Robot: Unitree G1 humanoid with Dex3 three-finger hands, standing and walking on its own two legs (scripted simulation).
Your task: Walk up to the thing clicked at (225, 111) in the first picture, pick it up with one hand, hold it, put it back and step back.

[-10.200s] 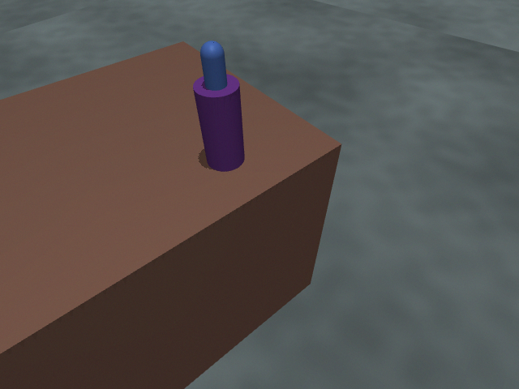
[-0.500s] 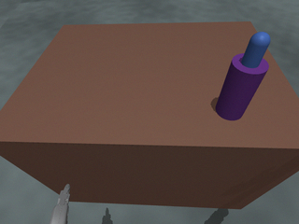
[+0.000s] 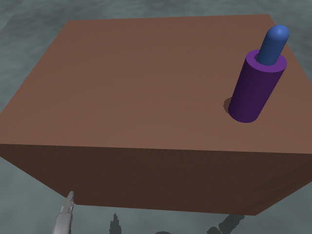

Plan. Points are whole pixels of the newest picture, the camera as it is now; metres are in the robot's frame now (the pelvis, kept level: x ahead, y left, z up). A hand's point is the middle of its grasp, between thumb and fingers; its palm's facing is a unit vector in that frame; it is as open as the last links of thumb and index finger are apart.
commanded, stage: go down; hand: right
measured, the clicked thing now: (258, 78) +0.48 -0.22 +0.13
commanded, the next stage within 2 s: approach in 1.02 s
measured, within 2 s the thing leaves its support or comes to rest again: neither
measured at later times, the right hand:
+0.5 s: hand out of the picture +0.37 -0.42 +0.18, palm faces +0.27 +0.96 +0.01, open 17.7 cm
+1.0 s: hand out of the picture +0.37 -0.41 +0.18, palm faces +0.27 +0.96 +0.01, open 17.7 cm
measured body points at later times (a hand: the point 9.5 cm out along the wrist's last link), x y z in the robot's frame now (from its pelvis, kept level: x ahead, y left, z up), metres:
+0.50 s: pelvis -0.01 -0.01 +0.00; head +0.04 -0.04 +0.44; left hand +0.14 +0.25 -0.07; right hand +0.35 -0.47 +0.18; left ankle -0.03 +0.15 -0.72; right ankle -0.01 -0.12 -0.72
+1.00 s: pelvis +0.00 +0.00 +0.00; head +0.05 -0.02 +0.44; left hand +0.15 +0.26 -0.06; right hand +0.35 -0.46 +0.18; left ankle -0.03 +0.15 -0.72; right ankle -0.01 -0.12 -0.72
